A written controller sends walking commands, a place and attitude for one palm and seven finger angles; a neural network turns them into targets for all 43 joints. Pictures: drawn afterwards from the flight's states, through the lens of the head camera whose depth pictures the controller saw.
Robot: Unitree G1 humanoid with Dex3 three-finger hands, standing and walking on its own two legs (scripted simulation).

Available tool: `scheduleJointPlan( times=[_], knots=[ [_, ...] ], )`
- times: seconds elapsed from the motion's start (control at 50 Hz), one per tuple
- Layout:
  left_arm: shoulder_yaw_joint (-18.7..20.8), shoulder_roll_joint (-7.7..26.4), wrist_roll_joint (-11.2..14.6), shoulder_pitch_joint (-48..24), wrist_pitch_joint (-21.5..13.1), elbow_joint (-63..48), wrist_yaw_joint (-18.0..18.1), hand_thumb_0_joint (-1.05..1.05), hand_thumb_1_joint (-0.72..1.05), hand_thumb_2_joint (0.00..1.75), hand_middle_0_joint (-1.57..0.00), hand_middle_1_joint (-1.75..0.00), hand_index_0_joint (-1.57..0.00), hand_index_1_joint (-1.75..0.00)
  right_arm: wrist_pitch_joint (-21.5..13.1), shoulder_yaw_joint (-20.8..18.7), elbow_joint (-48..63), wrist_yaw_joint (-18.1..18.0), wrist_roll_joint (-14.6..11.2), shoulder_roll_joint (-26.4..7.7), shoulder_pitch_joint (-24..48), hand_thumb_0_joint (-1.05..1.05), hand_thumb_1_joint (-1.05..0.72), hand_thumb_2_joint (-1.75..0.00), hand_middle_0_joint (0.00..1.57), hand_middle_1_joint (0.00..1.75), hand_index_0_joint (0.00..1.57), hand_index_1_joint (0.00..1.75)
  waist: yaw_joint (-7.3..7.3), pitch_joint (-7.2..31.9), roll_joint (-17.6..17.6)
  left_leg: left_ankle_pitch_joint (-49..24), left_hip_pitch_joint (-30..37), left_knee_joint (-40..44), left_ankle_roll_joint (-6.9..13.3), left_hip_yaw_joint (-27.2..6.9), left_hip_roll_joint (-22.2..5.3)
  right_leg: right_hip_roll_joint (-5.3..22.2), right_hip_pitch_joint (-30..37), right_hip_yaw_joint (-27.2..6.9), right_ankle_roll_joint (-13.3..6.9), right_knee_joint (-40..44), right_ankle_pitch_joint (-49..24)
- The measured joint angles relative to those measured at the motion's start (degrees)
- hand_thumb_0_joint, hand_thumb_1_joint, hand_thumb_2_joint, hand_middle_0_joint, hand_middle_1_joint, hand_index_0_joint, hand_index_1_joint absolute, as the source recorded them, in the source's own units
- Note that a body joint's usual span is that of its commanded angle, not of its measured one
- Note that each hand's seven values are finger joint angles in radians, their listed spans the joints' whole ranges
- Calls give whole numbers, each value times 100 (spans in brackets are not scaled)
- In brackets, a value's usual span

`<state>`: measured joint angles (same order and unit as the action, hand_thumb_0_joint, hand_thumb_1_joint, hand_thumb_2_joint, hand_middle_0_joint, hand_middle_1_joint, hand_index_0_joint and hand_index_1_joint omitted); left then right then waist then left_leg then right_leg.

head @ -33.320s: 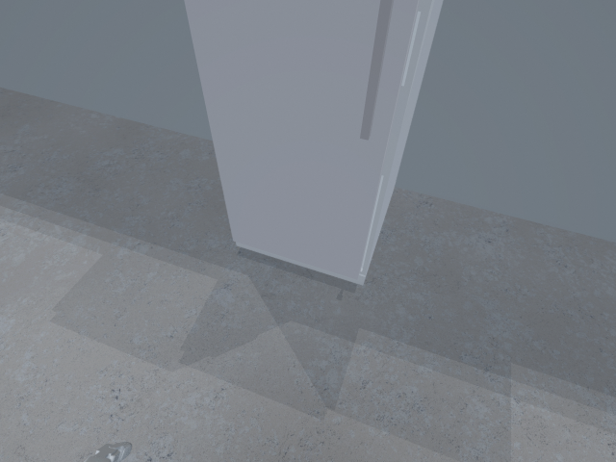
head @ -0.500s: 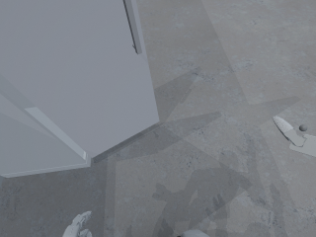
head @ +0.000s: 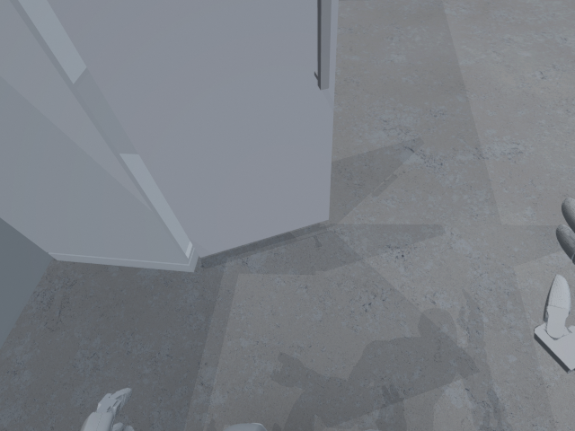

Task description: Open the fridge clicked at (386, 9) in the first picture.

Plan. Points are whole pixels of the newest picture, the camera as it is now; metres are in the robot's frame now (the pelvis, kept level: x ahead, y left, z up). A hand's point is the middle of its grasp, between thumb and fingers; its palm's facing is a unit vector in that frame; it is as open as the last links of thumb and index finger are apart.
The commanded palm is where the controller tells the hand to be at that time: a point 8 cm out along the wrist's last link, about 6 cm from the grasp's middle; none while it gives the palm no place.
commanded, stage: step back with the hand held close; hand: right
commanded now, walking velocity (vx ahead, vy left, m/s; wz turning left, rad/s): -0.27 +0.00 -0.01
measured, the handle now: (320, 8) +0.83 -0.03 +0.14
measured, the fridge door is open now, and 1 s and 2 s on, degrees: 66 66 66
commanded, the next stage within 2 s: stop stepping back and stand still in 0.52 s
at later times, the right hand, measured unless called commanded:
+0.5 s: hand out of the picture +0.09 -0.32 +0.17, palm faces +0.42 +0.83 -0.36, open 7.4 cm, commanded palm +0.03 -0.35 +0.19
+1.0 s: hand out of the picture +0.03 -0.32 +0.18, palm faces +0.35 +0.85 -0.38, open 7.4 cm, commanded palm -0.01 -0.36 +0.19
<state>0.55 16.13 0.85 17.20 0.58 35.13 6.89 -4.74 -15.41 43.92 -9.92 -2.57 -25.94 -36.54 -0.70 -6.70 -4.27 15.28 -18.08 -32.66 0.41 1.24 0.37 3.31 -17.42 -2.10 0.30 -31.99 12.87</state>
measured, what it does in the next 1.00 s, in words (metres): walks backwards: right foot, then left foot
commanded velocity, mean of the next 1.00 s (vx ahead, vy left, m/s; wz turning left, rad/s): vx -0.16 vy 0.01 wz -0.01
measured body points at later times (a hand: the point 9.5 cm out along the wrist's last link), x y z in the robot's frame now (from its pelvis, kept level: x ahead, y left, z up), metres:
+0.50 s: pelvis -0.11 -0.07 +0.00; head -0.08 -0.12 +0.44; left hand +0.08 +0.15 -0.07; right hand +0.07 -0.37 +0.19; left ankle -0.04 +0.07 -0.69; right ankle -0.06 -0.17 -0.73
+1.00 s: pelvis -0.17 -0.09 +0.00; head -0.18 -0.11 +0.45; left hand -0.05 +0.16 -0.08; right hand +0.01 -0.37 +0.20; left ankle -0.23 +0.04 -0.73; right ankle -0.11 -0.18 -0.73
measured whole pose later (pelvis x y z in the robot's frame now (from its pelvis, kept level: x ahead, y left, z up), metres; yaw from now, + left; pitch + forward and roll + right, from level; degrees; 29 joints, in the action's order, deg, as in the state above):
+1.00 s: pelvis -0.17 -0.09 +0.00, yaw +3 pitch -1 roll +1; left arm -0.1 12.1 0.9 16.6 -5.1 38.6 4.6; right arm -11.1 -20.2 31.2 -8.2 -2.8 -22.0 -32.5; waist 0.0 2.1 -1.5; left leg 20.7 -7.5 -28.9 -1.0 0.8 -0.7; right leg -0.3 -18.2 2.4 -2.0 -30.5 11.2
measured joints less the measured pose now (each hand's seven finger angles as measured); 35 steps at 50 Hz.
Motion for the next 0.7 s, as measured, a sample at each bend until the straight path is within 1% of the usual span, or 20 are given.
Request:
scheduleJointPlan(
  times=[0.02,0.06,0.1,0.12,0.14,0.16,0.18,0.22,0.26,0.3,0.34,0.38,0.4,0.42,0.44,0.48,0.52,0.54,0.6,0.7],
  knots=[
    [98,-62,6,-93,-46,85,35,2,91,90,-20,-30,-20,-29,-114,-375,-33,-45,-19,-265,220,2,-88,-89,22,30,21,30,44,-77,-24,93,-106,-255,-57,-47,-80,-67,21,45,121,8,148],
    [170,-269,32,-317,-173,200,4,2,91,90,-20,-30,-20,-29,-399,-1047,-319,-60,-44,-627,646,2,-89,-89,22,30,21,30,43,-209,-123,672,-256,-717,-115,-235,-130,-187,63,203,187,-65,229],
    [142,-472,16,-469,-338,180,-113,2,91,90,-20,-30,-20,-29,-563,-1500,-615,-23,-55,-717,802,2,-89,-89,22,30,21,30,128,-176,-43,846,-250,-712,-156,-142,-80,-166,66,289,167,-38,160],
    [107,-555,11,-503,-405,117,-191,2,91,90,-20,-30,-20,-29,-602,-1618,-716,8,-52,-694,790,2,-89,-90,21,30,21,30,183,-124,47,665,-174,-537,-172,-59,-48,-136,32,303,155,-46,127],
    [62,-610,16,-531,-453,42,-272,2,91,90,-20,-30,-20,-29,-639,-1649,-784,48,-44,-619,749,2,-90,-90,21,30,21,30,232,-78,174,243,-116,-290,-124,-15,-5,-89,-33,297,150,-101,117],
    [11,-648,31,-561,-475,-32,-349,2,91,90,-20,-30,-20,-29,-673,-1611,-821,91,-28,-525,677,2,-90,-90,21,30,20,30,271,-45,299,-234,-97,-108,-69,30,18,-45,-110,287,149,-190,128],
    [-33,-676,47,-595,-473,-88,-416,1,91,90,-20,-30,-20,-29,-702,-1503,-834,139,-11,-414,587,2,-90,-90,21,30,20,30,306,-14,417,-387,-118,-59,-5,61,52,-7,-204,273,101,-306,183],
    [-65,-728,67,-668,-423,-105,-503,1,91,90,-20,-30,-20,-29,-733,-1140,-868,251,17,-173,411,1,-90,-90,21,30,20,30,310,87,510,-372,-207,-10,67,52,20,-94,-525,234,52,-943,897],
    [-69,-748,59,-697,-330,-87,-536,1,91,90,-20,-30,-21,-29,-702,-749,-933,359,53,61,236,1,-90,-90,21,30,20,30,261,202,483,-437,-274,99,34,9,-85,-228,-848,269,49,-1848,1309],
    [-115,-757,27,-690,-232,-87,-505,1,91,90,-20,-30,-21,-29,-647,-523,-983,407,106,189,70,1,-90,-90,21,30,21,30,185,296,338,-560,-321,203,-16,-50,-207,-284,-941,395,75,-2297,1419],
    [-184,-743,-22,-663,-163,-110,-409,1,91,90,-20,-30,-21,-29,-600,-450,-1004,365,127,223,-28,1,-89,-90,22,30,21,30,98,372,162,-673,-374,278,-73,-79,-308,-276,-775,483,54,-2037,1518],
    [-228,-676,-77,-620,-157,-154,-307,1,91,90,-20,-30,-21,-29,-550,-458,-947,288,111,245,-18,1,-89,-89,22,30,21,30,26,430,33,-740,-459,270,-153,-53,-376,-260,-416,481,-4,-1201,1373],
    [-233,-610,-103,-595,-182,-191,-255,1,90,90,-20,-30,-21,-30,-526,-475,-870,253,95,251,37,1,-89,-89,22,30,21,30,1,439,18,-738,-526,189,-204,-11,-393,-234,-173,467,-39,-615,1131],
    [-213,-554,-127,-590,-224,-220,-199,1,90,90,-20,-30,-21,-30,-527,-507,-780,224,80,226,151,1,-89,-89,22,30,21,30,-12,407,-3,-663,-629,2,-238,33,-420,-231,-78,430,-97,-224,533],
    [-181,-558,-154,-632,-269,-187,-148,1,90,90,-20,-30,-21,-30,-551,-543,-748,195,83,188,352,1,-89,-89,22,30,21,30,-71,297,-96,-194,-767,-393,-256,-40,-428,-285,-138,427,-135,-301,222],
    [-163,-635,-199,-729,-438,-33,-117,1,91,90,-20,-30,-21,-29,-654,-634,-766,160,97,159,746,2,-89,-90,22,30,21,30,-214,126,-208,632,-1055,-1576,-223,-253,-221,-287,-136,436,-178,-406,187],
    [-169,-727,-215,-748,-601,51,-183,1,91,90,-20,-30,-21,-29,-719,-711,-734,162,92,198,1030,2,-89,-90,22,30,21,30,-210,119,-168,898,-1153,-2454,-219,-235,21,-203,-101,331,-185,-266,129],
    [-168,-760,-211,-736,-663,51,-232,1,91,90,-20,-30,-21,-29,-744,-720,-694,158,96,242,1133,2,-89,-90,22,30,21,30,-190,142,-111,924,-1115,-2645,-227,-173,107,-151,-92,267,-188,-163,50],
    [-171,-816,-177,-699,-781,-1,-391,1,91,90,-20,-30,-21,-29,-835,-684,-570,172,96,390,1210,2,-89,-90,21,30,21,30,-165,275,90,993,-755,-2389,-244,41,234,7,-90,200,-202,181,-243],
    [-243,-896,-192,-629,-801,-151,-496,1,90,90,-20,-30,-21,-30,-889,-579,-667,280,28,367,800,1,-90,-90,21,30,20,30,-80,582,280,1167,165,-872,-172,180,282,109,-191,327,-220,779,-713]
  ],
)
